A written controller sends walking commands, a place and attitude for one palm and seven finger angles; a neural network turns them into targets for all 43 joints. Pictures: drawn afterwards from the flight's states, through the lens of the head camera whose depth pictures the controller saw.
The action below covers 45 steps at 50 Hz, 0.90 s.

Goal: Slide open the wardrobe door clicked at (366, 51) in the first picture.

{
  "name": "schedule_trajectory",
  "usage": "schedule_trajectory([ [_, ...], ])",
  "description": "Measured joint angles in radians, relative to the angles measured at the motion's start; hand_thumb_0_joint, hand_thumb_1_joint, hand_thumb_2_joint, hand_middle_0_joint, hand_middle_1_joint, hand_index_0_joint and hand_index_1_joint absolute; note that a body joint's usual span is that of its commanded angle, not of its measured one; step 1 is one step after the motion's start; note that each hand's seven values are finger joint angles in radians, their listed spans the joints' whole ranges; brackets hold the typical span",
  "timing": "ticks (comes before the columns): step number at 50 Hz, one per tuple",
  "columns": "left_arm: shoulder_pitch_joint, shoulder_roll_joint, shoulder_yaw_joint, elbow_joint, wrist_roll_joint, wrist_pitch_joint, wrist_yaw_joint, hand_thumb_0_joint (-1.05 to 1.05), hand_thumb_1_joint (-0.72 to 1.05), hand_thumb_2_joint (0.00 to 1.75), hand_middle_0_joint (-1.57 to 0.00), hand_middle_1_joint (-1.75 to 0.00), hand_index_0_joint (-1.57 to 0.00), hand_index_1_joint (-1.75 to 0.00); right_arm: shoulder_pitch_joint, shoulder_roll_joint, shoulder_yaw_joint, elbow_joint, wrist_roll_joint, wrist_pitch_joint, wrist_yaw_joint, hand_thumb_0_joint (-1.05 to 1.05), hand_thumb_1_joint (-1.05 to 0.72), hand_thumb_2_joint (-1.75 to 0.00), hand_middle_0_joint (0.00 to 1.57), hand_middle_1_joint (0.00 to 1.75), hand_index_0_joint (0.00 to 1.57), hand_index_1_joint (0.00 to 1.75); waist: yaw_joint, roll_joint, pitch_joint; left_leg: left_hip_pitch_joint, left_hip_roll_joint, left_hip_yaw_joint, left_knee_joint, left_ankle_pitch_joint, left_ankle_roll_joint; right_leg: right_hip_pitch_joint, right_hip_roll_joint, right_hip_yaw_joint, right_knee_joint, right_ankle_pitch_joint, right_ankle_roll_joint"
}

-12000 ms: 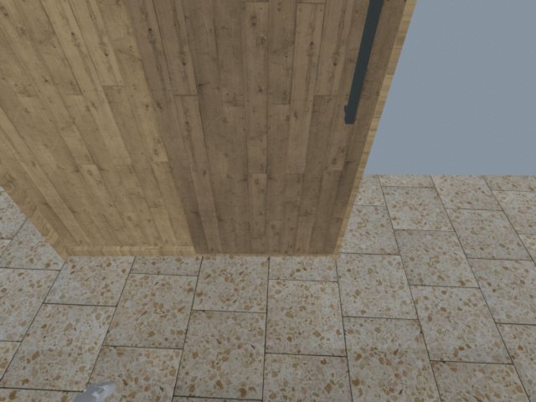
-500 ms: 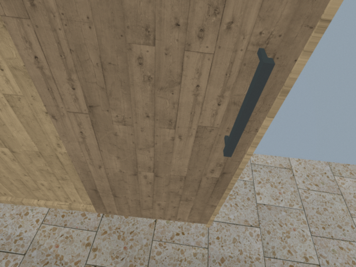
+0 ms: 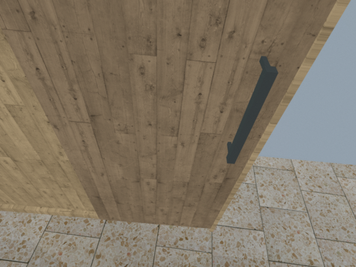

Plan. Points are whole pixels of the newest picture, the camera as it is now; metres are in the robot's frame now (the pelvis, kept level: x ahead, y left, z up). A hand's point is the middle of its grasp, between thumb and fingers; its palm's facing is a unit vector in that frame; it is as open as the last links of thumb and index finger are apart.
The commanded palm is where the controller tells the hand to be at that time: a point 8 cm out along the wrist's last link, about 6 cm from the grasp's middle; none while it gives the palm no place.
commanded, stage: look again from close up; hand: right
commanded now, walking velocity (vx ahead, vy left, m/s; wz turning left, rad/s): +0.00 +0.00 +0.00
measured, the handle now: (244, 118) +0.43 -0.12 +0.13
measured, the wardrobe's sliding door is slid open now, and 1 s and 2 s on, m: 0.00 0.00 0.00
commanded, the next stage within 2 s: raise the hand with hooked fingers in 1.48 s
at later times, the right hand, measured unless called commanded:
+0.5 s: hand out of the picture -0.02 -0.17 -0.17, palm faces +0.04 +0.98 -0.19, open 7.4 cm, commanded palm none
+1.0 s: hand out of the picture -0.02 -0.18 -0.17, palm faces +0.04 +0.98 -0.18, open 7.4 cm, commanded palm none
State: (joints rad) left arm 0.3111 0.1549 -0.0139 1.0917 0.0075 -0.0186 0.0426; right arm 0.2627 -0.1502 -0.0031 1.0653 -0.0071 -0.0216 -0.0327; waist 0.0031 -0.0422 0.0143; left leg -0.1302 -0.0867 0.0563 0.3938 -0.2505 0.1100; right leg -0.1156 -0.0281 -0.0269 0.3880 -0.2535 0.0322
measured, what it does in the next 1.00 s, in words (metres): stands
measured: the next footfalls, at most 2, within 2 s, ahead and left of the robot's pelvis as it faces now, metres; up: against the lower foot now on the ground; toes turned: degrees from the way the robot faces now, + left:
none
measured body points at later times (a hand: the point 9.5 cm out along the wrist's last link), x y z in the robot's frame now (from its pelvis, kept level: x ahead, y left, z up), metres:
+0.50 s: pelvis -0.01 -0.01 +0.00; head -0.01 +0.00 +0.45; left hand -0.02 +0.20 -0.17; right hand -0.02 -0.23 -0.15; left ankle -0.02 +0.04 -0.74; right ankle -0.03 -0.14 -0.74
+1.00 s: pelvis -0.01 -0.02 +0.00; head +0.00 -0.02 +0.45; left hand -0.03 +0.18 -0.16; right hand -0.02 -0.24 -0.16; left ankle -0.02 +0.04 -0.74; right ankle -0.03 -0.14 -0.74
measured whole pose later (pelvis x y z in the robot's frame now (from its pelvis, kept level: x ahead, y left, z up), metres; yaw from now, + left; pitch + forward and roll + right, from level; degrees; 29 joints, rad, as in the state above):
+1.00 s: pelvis -0.01 -0.02 +0.00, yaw +0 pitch -1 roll -1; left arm 0.33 0.13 -0.02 1.14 0.01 -0.03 0.05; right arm 0.32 -0.12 0.01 1.11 -0.01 -0.02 -0.03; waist -0.01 -0.01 0.02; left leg -0.14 -0.06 0.04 0.41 -0.24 0.08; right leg -0.12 0.00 -0.04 0.39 -0.25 0.00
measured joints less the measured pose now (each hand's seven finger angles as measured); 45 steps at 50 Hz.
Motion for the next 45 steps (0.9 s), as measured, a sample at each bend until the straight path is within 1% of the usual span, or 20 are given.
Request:
schedule_trajectory([
  [9,-0.009,0.014,0.003,0.006,-0.001,0.000,0.004,0.00,0.91,0.90,-0.19,-0.30,-0.20,-0.30,0.040,0.012,0.008,0.027,-0.001,0.004,0.003,0.01,-0.92,-0.90,0.20,0.30,0.20,0.30,-0.011,0.009,0.001,0.013,-0.001,-0.003,-0.019,0.010,-0.004,0.009,-0.001,-0.002,-0.010,0.004,-0.003],
  [16,-0.003,0.011,0.000,0.016,-0.001,-0.003,0.005,0.00,0.91,0.90,-0.19,-0.30,-0.20,-0.30,0.056,0.023,0.014,0.041,-0.002,0.003,0.006,0.01,-0.91,-0.90,0.20,0.30,0.20,0.30,-0.014,0.015,0.002,0.014,0.002,-0.006,-0.024,0.016,-0.008,0.012,0.003,-0.005,-0.016,0.009,-0.007],
  [32,0.029,-0.022,-0.006,0.039,0.000,-0.007,0.003,0.00,0.91,0.90,-0.20,-0.30,-0.20,-0.30,0.056,0.021,0.013,0.041,-0.002,0.001,0.004,0.01,-0.91,-0.90,0.20,0.30,0.20,0.30,-0.009,0.026,0.002,0.001,0.012,-0.009,-0.016,0.020,-0.018,-0.001,0.012,-0.009,-0.008,0.013,-0.019],
  [45,0.032,-0.029,-0.006,0.047,0.000,-0.013,0.005,0.00,0.91,0.90,-0.20,-0.30,-0.20,-0.30,0.058,0.024,0.013,0.042,-0.002,0.000,0.002,0.01,-0.91,-0.90,0.20,0.30,0.20,0.30,-0.010,0.034,0.005,-0.011,0.025,-0.015,0.006,0.008,-0.029,-0.005,0.025,-0.015,-0.003,0.009,-0.031],
])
